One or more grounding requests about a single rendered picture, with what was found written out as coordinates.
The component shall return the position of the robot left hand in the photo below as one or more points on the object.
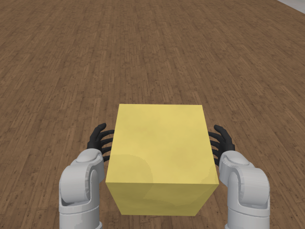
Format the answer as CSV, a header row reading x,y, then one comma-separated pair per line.
x,y
96,142

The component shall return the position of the robot left forearm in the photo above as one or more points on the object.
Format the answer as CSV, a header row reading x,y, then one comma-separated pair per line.
x,y
79,196

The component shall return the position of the carton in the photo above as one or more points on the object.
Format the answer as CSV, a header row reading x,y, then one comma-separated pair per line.
x,y
161,161

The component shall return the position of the robot right forearm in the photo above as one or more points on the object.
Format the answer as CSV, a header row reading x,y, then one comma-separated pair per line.
x,y
248,196

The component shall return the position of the robot right hand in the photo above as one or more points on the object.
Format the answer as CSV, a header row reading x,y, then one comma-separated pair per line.
x,y
225,143

